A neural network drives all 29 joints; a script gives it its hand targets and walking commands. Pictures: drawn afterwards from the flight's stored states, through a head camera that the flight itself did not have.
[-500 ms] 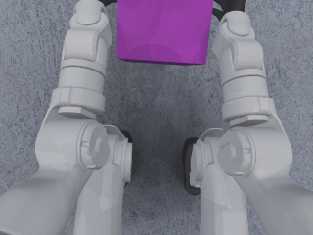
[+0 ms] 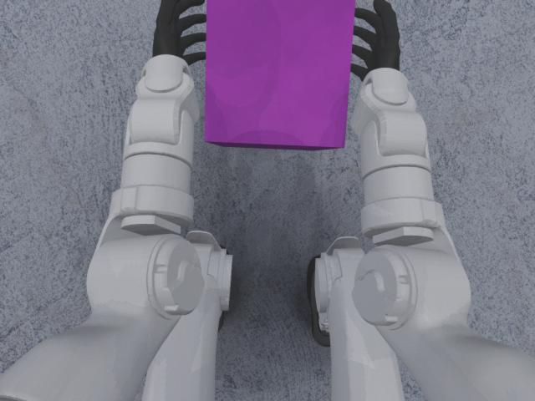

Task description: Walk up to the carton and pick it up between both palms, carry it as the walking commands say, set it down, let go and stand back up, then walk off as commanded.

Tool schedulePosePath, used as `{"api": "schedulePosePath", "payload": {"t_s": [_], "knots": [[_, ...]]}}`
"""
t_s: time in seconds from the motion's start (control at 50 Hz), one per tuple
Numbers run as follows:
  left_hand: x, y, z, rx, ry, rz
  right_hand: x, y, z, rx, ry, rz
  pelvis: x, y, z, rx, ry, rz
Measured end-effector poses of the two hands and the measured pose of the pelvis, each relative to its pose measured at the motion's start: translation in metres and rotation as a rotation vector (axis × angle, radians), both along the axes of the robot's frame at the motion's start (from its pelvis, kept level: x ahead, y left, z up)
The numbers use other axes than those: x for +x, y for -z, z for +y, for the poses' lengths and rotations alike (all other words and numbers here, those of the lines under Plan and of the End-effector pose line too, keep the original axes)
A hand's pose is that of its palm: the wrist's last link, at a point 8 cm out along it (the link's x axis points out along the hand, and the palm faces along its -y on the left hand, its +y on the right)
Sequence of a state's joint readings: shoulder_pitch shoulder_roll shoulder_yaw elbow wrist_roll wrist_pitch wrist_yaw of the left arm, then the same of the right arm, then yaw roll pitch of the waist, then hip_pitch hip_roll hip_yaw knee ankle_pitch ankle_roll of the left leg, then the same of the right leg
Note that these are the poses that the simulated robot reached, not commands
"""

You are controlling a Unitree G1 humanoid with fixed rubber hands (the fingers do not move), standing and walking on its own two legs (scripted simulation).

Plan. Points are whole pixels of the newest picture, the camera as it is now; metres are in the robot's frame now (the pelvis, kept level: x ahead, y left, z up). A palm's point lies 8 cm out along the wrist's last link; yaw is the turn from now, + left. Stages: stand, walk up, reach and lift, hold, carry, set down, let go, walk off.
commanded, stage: reach and lift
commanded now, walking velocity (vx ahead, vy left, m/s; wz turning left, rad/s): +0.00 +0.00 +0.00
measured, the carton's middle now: (274, 85) +0.53 +0.01 -0.17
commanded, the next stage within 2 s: none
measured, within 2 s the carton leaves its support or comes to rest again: neither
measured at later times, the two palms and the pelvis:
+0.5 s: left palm (153, 50) +0.51 +0.14 -0.02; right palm (403, 64) +0.51 -0.11 -0.02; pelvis +0.00 +0.01 +0.04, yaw +0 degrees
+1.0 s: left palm (125, 35) +0.49 +0.13 +0.05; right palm (452, 55) +0.48 -0.11 +0.06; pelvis +0.01 +0.00 +0.09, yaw +1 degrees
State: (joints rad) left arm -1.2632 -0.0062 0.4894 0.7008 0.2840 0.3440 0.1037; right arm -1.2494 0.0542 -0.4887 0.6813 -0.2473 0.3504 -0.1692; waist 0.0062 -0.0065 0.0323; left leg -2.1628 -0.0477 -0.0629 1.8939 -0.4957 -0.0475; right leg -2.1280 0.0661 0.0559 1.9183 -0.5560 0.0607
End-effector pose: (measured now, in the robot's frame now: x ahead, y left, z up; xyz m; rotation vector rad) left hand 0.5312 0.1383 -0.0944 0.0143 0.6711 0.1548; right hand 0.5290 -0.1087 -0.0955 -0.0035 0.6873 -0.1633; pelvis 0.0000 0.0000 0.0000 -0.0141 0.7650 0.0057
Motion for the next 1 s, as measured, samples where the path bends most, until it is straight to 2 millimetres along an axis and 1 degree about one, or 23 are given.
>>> {"api": "schedulePosePath", "payload": {"t_s": [0.26, 0.54, 1.0], "knots": [[-0.012, -0.035, 0.002, 0.009, -0.030, 0.003, -0.011, -0.039, 0.006, -0.014, 0.015, -0.006, 0.001, -0.021, 0.002, -0.003, -0.006, -0.008], [-0.023, -0.079, -0.003, 0.017, -0.028, 0.006, -0.024, -0.084, 0.003, -0.032, 0.028, -0.007, 0.003, -0.048, 0.005, -0.007, -0.007, -0.032], [-0.044, -0.149, -0.008, 0.028, -0.033, 0.010, -0.045, -0.153, -0.001, -0.039, 0.036, -0.007, 0.008, -0.094, 0.002, 0.004, -0.006, -0.101]]}}
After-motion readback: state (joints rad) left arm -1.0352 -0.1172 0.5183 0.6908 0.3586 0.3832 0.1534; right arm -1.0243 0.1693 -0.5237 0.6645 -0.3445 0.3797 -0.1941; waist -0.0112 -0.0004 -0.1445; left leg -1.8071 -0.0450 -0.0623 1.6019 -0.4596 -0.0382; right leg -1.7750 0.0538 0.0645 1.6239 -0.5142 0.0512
